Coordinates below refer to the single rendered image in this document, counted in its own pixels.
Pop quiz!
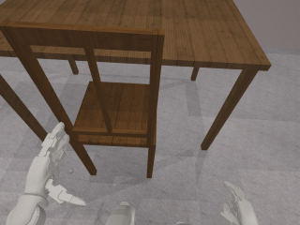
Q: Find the robot left shin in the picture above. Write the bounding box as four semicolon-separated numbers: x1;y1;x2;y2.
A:
120;202;129;206

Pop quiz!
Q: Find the chair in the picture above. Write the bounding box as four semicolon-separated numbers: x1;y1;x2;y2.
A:
0;21;165;178

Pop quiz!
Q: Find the left robot hand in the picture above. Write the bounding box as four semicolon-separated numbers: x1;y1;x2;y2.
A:
23;122;87;207

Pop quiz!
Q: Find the left robot forearm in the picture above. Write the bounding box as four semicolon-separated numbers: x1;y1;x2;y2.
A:
5;193;49;225

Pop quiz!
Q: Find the table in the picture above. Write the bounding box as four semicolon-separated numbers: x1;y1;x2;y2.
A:
0;0;272;151

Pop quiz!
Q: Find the right robot hand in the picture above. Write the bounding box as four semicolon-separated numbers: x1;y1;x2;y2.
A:
220;181;259;225

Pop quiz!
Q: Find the left robot thigh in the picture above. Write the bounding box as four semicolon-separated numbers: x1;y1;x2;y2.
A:
105;205;136;225

